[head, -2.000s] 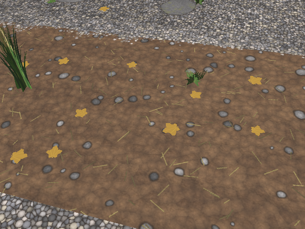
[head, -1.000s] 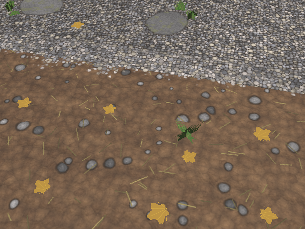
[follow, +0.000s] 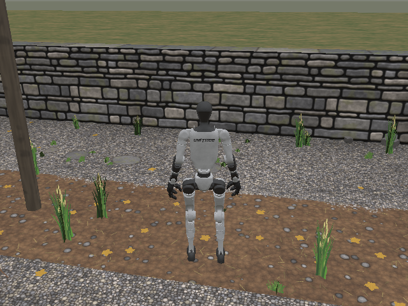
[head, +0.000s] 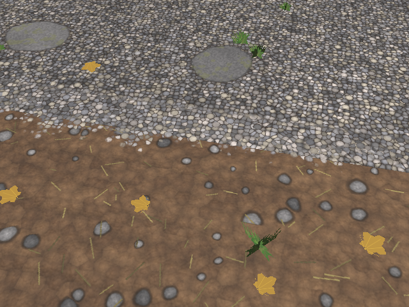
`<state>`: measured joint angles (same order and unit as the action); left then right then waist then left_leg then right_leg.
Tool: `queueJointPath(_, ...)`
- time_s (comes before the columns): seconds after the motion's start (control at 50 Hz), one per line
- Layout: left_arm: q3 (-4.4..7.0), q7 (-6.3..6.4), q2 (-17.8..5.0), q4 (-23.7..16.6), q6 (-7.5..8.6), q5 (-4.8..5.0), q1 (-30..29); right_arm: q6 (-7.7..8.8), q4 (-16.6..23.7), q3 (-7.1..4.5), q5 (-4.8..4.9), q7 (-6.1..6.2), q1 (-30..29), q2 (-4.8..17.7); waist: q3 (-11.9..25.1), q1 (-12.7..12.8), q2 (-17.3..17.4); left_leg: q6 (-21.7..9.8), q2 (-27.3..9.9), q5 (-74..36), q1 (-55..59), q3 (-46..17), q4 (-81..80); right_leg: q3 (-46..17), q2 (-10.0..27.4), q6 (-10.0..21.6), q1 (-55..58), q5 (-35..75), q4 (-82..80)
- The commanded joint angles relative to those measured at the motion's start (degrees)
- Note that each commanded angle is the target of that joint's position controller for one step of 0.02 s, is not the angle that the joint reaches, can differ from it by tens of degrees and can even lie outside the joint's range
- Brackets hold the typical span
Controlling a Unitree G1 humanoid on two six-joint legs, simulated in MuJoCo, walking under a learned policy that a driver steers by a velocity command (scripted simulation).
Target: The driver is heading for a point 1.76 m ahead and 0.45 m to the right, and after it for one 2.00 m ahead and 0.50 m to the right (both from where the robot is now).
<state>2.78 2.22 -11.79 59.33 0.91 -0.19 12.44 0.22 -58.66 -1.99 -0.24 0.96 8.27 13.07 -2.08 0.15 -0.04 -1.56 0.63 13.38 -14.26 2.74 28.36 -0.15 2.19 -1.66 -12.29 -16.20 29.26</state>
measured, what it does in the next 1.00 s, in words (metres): stands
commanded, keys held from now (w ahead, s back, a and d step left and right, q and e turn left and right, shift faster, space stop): no key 1.00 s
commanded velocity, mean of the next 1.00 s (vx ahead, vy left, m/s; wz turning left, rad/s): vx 0.00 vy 0.00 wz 0.00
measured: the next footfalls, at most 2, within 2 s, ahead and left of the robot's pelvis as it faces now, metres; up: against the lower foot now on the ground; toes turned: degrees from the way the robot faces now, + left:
left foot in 1.86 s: +0.46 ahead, +0.08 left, +0.00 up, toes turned +2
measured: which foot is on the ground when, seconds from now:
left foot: down 0.00-1.00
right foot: down 0.00-1.00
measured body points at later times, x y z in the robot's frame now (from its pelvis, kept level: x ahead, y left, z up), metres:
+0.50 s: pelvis +0.00 +0.00 +0.00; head +0.01 +0.00 +0.45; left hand +0.03 +0.25 -0.15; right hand +0.07 -0.25 -0.15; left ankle +0.02 +0.10 -0.74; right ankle -0.01 -0.14 -0.74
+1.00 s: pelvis +0.01 +0.00 +0.00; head +0.02 +0.01 +0.45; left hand +0.00 +0.24 -0.16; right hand +0.05 -0.24 -0.15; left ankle +0.02 +0.10 -0.74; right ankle -0.01 -0.14 -0.74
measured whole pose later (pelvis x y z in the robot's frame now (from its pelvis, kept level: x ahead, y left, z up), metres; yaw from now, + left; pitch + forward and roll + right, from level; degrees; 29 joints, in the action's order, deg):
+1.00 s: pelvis +0.01 +0.00 +0.00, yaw +0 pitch -1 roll +0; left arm 1.5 3.0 -10.3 64.2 0.6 -0.1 15.9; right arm -0.1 -62.7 -1.2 0.1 1.8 11.2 11.3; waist -1.9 0.0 -0.1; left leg -1.8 0.5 13.6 -13.6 2.6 27.8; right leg 0.1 2.2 -2.0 -10.9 -15.7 27.4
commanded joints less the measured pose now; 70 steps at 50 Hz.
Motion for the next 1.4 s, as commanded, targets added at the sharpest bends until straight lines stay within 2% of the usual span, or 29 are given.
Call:
queueJointPath(0.02, 1.05, 0.28, -6.6, -1.2, 0.25, 0.03, 1.6, 0.27, 1.5, -0.88, 0.11, 0.27, -0.1, 5.2, 3.3, 0.0, -0.2, -1.6, -3.0, -11.2, 3.6, -2.7, -3.3, -1.1, 1.6, 1.9, -0.4, 12.4, -4.1)
queueJointPath(0.28, 0.61, 0.54, -5.5, 0.9, -0.46, -0.07, 1.5, -0.02, -0.8, -0.73, 0.18, 0.78, 0.3, 5.4, 1.3, 0.0, -0.1, -1.5, -3.4, -8.1, 2.9, -3.3, -4.4, -0.1, 0.6, 1.5, -0.3, 9.1, -5.1)
queueJointPath(0.6, -0.02, 0.83, -4.6, 3.1, -0.30, -0.06, 3.8, 0.06, -2.2, -0.38, 0.22, 0.93, 1.8, 4.6, 0.0, -0.1, 0.2, -1.6, -3.5, -2.4, 2.0, -3.9, -6.5, 0.4, 0.3, 1.1, -1.2, 5.6, -6.0)
queueJointPath(1.1, -0.56, 0.97, -3.5, 4.2, -0.10, 0.12, 7.6, 0.08, -2.6, 0.01, 0.40, 1.05, 5.1, 3.7, -0.3, -0.2, -0.1, -1.7, -3.0, -4.8, 2.3, -3.4, -6.1, 0.4, 0.2, 1.1, -1.8, 6.3, -6.2)
queueJointPath(1.12, -0.67, 0.99, -2.9, 4.8, -0.18, 0.18, 8.8, 0.00, -3.2, 0.04, 0.41, 1.11, 6.2, 3.5, 1.0, -0.2, 0.3, -1.9, -2.7, 2.1, 2.9, -3.2, -6.6, 1.5, -0.7, 1.3, -1.4, 1.2, -5.8)
queueJointPath(1.14, -0.52, 1.11, -3.1, 4.9, -0.26, 0.53, 9.0, -0.18, -3.3, -0.42, 0.85, 1.26, 6.8, 4.6, 0.3, -0.5, 1.2, -2.8, -2.5, 12.9, 2.1, -3.6, -7.1, 3.1, -2.2, 1.9, -2.8, -6.3, -3.5)
queueJointPath(1.16, -0.37, 1.21, -3.3, 4.3, -0.17, 0.73, 8.4, -0.25, -3.3, -1.01, 1.29, 1.37, 7.4, 6.2, -1.3, -0.8, 2.8, -4.2, -3.9, 23.7, 0.5, -6.0, -8.5, 4.2, -3.1, 2.6, -5.6, -13.0, -0.5)
queueJointPath(1.18, -0.37, 1.18, -3.2, 3.3, 0.20, 0.70, 7.1, -0.03, -3.2, -1.44, 1.55, 1.37, 8.8, 7.2, -3.3, -1.6, 4.9, -6.2, -7.5, 31.8, -0.1, -11.0, -11.5, 4.7, -3.3, 3.3, -9.9, -15.9, 3.2)
queueJointPath(1.22, -0.69, 0.53, -1.4, 1.3, 1.64, 0.88, 4.5, 1.04, -3.6, -2.59, 1.75, 1.24, 12.8, 10.1, -4.6, -3.0, 10.3, -12.0, -17.9, 38.6, 0.2, -26.3, -19.0, 4.5, -1.9, 4.2, -14.6, -11.1, 14.8)
queueJointPath(1.24, -0.38, 0.02, -2.0, 0.7, 2.28, 1.17, 3.6, 1.73, -3.2, -2.76, 1.32, 1.29, 12.6, 10.1, -5.3, -2.7, 9.8, -13.7, -20.8, 36.8, -0.8, -30.4, -20.7, 2.3, -0.2, 5.1, -16.4, -11.4, 20.1)
queueJointPath(1.26, -0.06, -0.41, -2.4, 0.2, 2.78, 1.50, 3.1, 2.42, -2.5, -2.70, 0.92, 1.21, 11.3, 9.6, -5.3, -2.1, 8.9, -14.0, -21.9, 34.0, -0.5, -31.3, -21.2, 0.6, 1.3, 5.9, -18.5, -14.0, 24.1)
queueJointPath(1.28, 0.07, -0.72, -2.4, -0.2, 3.23, 1.85, 3.3, 3.01, -1.5, -2.67, 1.17, 1.08, 9.5, 9.4, -4.8, -1.0, 8.2, -13.1, -21.8, 31.1, -0.1, -30.1, -20.9, -0.7, 2.6, 6.8, -19.4, -15.4, 23.9)
queueJointPath(1.3, 0.22, -0.90, -2.6, -0.3, 3.67, 2.05, 3.8, 3.37, -0.4, -2.63, 1.91, 0.99, 7.0, 9.1, -4.3, 0.3, 7.6, -11.2, -20.2, 26.9, -0.7, -26.1, -20.4, -1.0, 3.4, 7.4, -17.1, -14.7, 18.5)
queueJointPath(1.32, 0.47, -0.94, -2.6, 0.3, 4.07, 2.05, 5.3, 3.33, 0.6, -2.57, 2.54, 0.87, 4.0, 8.8, -3.6, 2.1, 6.9, -8.8, -16.6, 22.2, -3.5, -19.9, -19.1, 0.9, 2.4, 7.7, -10.4, -11.7, 10.3)
queueJointPath(1.34, 0.68, -0.96, -1.8, 2.1, 4.33, 1.72, 8.6, 2.97, 1.0, -2.70, 2.98, 0.70, 2.3, 9.2, -2.4, 4.1, 6.0, -7.3, -12.6, 19.1, -7.5, -13.7, -16.2, 5.0, -0.6, 7.3, -1.4, -4.8, 2.5)
queueJointPath(1.36, 1.09, -1.04, -1.7, 4.4, 4.25, 1.24, 12.9, 2.58, 0.9, -2.73, 3.05, 0.54, 2.9, 8.9, -1.6, 5.2, 4.6, -6.6, -9.7, 18.3, -11.1, -9.7, -11.4, 7.7, -3.8, 6.1, 6.0, 0.7, -0.9)
queueJointPath(1.38, 1.47, -1.19, -2.1, 6.0, 3.94, 0.88, 17.3, 2.53, 1.2, -2.33, 2.89, 0.39, 3.0, 7.5, -1.2, 6.3, 1.7, -5.5, -7.4, 17.0, -14.8, -6.8, -4.8, 5.9, -3.3, 5.6, 11.2, 1.1, -2.5)
queueJointPath(1.4, 2.29, -0.93, -5.3, 6.5, 3.96, 0.75, 23.4, 2.90, 2.1, -1.16, 2.12, -0.15, 2.0, 3.4, 0.9, 8.0, -9.7, -2.4, -3.2, 12.1, -21.9, -0.9, 13.7, -10.4, 7.7, 8.4, 17.4, -7.5, -10.4)
Velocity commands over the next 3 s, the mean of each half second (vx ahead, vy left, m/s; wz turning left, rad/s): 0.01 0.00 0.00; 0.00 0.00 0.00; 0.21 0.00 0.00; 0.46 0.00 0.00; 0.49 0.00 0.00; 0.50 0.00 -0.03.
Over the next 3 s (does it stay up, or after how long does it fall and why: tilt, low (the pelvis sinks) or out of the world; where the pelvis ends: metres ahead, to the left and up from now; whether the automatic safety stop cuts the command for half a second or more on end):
stays up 0.94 -0.03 -0.02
